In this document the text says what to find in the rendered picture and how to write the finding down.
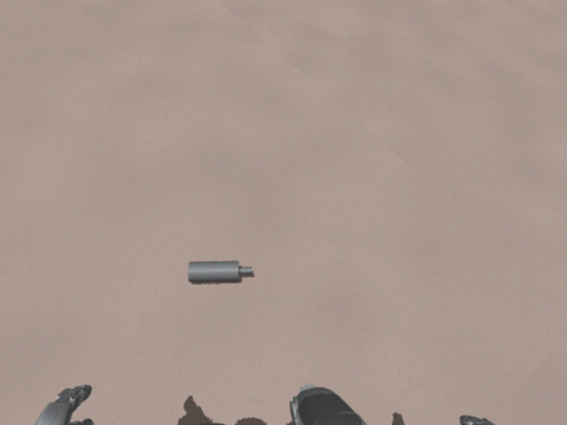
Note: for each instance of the left robot hand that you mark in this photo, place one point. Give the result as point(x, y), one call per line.
point(60, 411)

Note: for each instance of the bottle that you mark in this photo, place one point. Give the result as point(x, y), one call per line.
point(216, 271)

